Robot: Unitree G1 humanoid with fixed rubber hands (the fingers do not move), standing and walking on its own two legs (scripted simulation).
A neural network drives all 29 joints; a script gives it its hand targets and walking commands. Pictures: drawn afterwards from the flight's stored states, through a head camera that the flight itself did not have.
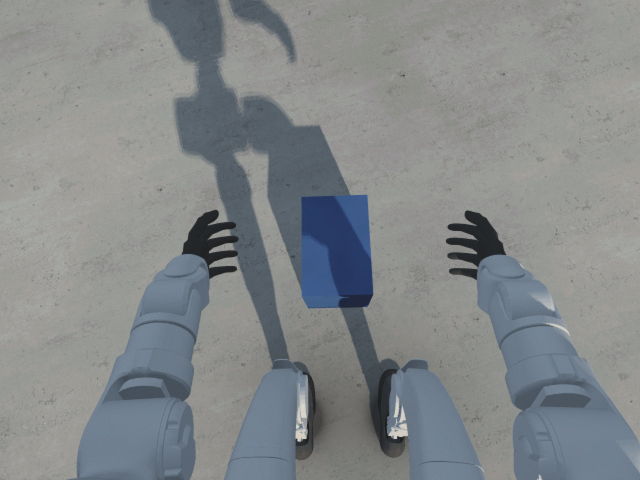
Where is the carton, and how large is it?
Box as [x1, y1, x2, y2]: [302, 195, 372, 307]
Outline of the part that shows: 366,195 302,197 302,297 308,307 367,306 372,295 372,280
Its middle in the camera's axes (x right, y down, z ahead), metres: +0.04 +0.04 +1.03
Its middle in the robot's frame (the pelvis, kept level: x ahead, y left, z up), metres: +0.53 +0.02 -0.58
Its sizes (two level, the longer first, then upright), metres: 0.254 0.167 0.196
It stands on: the floor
